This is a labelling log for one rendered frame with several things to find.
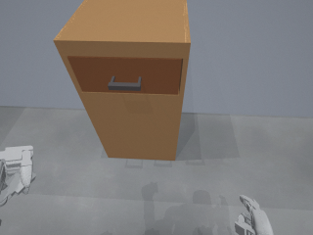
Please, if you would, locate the robot left hand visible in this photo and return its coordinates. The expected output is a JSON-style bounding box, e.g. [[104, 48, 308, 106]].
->
[[0, 145, 36, 208]]

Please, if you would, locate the robot right hand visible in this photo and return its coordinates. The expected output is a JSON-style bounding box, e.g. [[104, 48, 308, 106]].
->
[[235, 195, 274, 235]]

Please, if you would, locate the drawer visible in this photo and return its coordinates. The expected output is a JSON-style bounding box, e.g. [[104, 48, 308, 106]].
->
[[67, 56, 182, 95]]

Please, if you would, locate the handle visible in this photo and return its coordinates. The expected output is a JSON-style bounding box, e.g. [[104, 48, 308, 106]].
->
[[108, 75, 142, 91]]

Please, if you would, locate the cabinet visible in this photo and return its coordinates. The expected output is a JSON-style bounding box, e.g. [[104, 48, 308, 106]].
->
[[53, 0, 191, 161]]

